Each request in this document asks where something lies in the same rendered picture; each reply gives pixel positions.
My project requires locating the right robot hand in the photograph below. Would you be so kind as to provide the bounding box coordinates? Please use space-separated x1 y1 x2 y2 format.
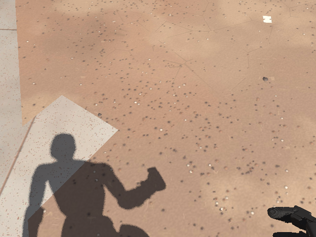
267 205 316 237

